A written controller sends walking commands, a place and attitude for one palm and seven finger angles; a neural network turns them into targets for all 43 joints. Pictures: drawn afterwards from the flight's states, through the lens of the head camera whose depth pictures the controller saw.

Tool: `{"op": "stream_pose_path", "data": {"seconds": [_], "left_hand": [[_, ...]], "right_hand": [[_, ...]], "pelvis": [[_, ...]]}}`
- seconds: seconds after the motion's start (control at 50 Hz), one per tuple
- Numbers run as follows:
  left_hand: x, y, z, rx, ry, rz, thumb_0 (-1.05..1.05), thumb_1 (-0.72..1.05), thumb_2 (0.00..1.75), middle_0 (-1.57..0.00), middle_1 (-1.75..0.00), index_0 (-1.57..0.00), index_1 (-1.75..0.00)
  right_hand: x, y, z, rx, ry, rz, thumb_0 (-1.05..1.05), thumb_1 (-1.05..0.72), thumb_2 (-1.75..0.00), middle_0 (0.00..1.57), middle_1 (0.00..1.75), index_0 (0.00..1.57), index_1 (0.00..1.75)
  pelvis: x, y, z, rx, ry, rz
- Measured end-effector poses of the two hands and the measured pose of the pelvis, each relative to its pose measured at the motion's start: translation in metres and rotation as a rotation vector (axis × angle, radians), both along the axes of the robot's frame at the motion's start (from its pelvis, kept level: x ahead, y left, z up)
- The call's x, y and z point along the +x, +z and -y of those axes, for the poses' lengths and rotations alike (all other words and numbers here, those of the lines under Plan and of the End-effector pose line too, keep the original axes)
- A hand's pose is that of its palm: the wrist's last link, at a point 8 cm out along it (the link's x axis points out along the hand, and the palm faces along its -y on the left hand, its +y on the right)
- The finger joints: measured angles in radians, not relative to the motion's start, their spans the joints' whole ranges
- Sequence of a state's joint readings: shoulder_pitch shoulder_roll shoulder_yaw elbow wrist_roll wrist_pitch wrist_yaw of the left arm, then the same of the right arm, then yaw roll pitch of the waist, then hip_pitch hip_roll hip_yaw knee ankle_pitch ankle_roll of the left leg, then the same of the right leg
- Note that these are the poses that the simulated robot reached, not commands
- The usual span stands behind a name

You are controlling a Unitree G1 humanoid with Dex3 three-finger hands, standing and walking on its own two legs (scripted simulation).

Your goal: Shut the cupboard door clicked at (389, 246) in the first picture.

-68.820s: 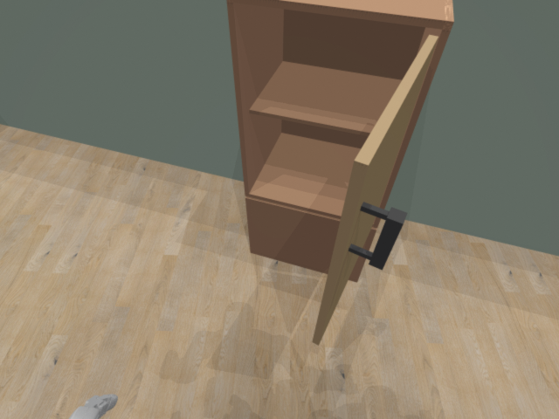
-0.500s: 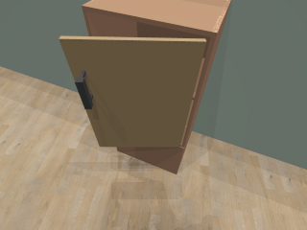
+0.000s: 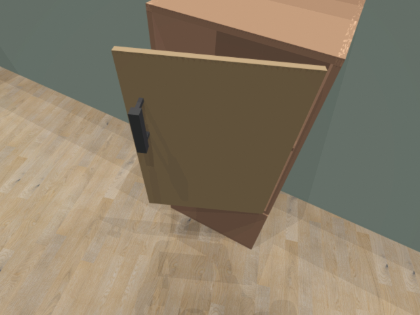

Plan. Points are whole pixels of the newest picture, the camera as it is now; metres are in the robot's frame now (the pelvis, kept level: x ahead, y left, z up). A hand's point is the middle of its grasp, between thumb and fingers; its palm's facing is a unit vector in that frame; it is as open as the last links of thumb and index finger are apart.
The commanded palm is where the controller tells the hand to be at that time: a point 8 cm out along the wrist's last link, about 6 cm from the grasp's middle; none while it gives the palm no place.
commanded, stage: shuffle to correct the standing spot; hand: left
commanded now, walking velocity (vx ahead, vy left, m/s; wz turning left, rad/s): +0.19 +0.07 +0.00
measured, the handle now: (141, 125) +0.50 +0.21 +0.05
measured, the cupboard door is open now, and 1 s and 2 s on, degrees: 23 23 23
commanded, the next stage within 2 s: come to a stop and stand still in 0.02 s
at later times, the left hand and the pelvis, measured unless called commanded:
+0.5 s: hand (140, 292) +0.19 +0.17 -0.17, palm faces -0.03 -0.98 -0.20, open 7.4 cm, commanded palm none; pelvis +0.10 +0.00 +0.00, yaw +0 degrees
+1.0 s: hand out of the picture +0.08 +0.22 -0.17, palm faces +0.07 -0.97 -0.22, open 7.4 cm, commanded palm none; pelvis +0.04 +0.02 +0.00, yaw +0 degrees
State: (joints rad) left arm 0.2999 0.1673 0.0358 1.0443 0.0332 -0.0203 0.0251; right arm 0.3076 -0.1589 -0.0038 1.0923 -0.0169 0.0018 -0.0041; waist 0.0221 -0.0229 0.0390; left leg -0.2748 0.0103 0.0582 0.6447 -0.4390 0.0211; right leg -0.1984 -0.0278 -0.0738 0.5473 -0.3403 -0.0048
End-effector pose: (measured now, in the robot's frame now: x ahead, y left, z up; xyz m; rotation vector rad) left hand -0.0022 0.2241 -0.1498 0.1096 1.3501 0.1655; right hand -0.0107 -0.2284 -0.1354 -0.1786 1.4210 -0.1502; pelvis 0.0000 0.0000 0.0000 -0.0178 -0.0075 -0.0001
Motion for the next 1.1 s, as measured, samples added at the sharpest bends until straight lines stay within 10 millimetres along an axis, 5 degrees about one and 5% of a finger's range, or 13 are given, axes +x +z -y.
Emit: {"op": "stream_pose_path", "data": {"seconds": [0.12,0.22,0.34,0.44,0.54,0.7,0.84,0.94,1.1], "left_hand": [[0.009,-0.003,-0.022,-0.012,-0.025,-0.101,0.01,0.91,0.9,-0.2,-0.3,-0.2,-0.3],[0.061,0.009,-0.03,-0.006,-0.039,-0.031,0.01,0.91,0.9,-0.2,-0.3,-0.2,-0.29],[0.124,0.012,-0.018,-0.006,-0.051,0.051,0.01,0.91,0.9,-0.2,-0.3,-0.2,-0.29],[0.168,0.012,0.0,0.004,-0.098,0.083,0.01,0.91,0.9,-0.2,-0.3,-0.2,-0.29],[0.192,0.011,0.01,0.05,-0.109,0.143,0.01,0.91,0.9,-0.2,-0.3,-0.2,-0.3],[0.165,0.023,0.006,0.088,-0.076,0.122,0.01,0.91,0.9,-0.21,-0.3,-0.2,-0.3],[0.124,0.023,-0.013,0.089,-0.045,0.113,0.01,0.91,0.9,-0.21,-0.3,-0.21,-0.3],[0.089,0.009,-0.034,0.067,-0.011,0.08,0.01,0.9,0.9,-0.21,-0.3,-0.21,-0.3],[0.057,0.017,-0.04,0.019,0.017,0.028,0.01,0.91,0.9,-0.2,-0.3,-0.2,-0.3]], "right_hand": [[0.02,0.006,-0.019,-0.023,-0.037,0.06,0.0,-0.91,-0.9,0.2,0.29,0.2,0.3],[0.015,0.015,-0.045,0.015,-0.047,-0.017,0.0,-0.91,-0.9,0.2,0.29,0.2,0.3],[0.019,0.014,-0.064,0.062,-0.053,-0.113,0.0,-0.91,-0.9,0.2,0.29,0.2,0.3],[0.039,0.001,-0.054,0.079,-0.101,-0.12,0.0,-0.9,-0.89,0.2,0.3,0.2,0.3],[0.072,-0.019,-0.023,0.073,-0.121,-0.081,0.0,-0.9,-0.89,0.2,0.3,0.2,0.3],[0.143,-0.009,0.022,0.011,-0.041,0.098,0.0,-0.91,-0.9,0.2,0.29,0.2,0.3],[0.163,0.004,0.02,-0.005,0.035,0.206,0.0,-0.91,-0.9,0.19,0.29,0.2,0.3],[0.141,0.008,-0.003,-0.014,0.051,0.233,0.0,-0.91,-0.9,0.19,0.29,0.2,0.3],[0.052,0.016,-0.03,0.003,0.014,0.053,0.0,-0.93,-0.9,0.2,0.29,0.2,0.3]], "pelvis": [[0.026,0.001,-0.02,0.014,-0.022,-0.004],[0.047,0.012,-0.025,0.01,-0.005,-0.018],[0.068,0.014,-0.021,0.007,0.015,-0.02],[0.085,0.008,-0.01,0.017,0.003,-0.014],[0.097,-0.005,0.006,0.038,-0.007,-0.007],[0.081,0.003,0.013,0.06,-0.007,-0.009],[0.061,0.003,0.004,0.064,-0.011,-0.01],[0.047,-0.002,-0.012,0.036,-0.009,0.0],[0.042,0.015,-0.023,0.012,0.018,0.004]]}}
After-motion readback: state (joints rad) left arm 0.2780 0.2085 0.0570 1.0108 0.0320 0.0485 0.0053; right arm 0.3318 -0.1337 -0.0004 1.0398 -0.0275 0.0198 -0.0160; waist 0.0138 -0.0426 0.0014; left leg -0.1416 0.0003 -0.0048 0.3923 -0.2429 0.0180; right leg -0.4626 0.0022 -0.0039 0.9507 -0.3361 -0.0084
